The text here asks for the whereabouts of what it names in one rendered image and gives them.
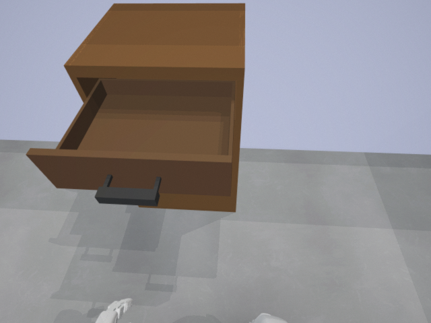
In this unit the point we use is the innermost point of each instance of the handle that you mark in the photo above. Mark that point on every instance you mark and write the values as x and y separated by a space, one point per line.
128 196

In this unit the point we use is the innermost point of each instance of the cabinet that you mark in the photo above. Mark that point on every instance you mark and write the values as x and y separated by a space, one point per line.
187 41

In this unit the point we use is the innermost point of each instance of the drawer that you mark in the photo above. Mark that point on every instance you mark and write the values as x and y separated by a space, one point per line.
140 129

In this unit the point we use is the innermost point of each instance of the left robot hand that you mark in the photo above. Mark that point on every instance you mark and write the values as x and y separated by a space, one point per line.
115 311

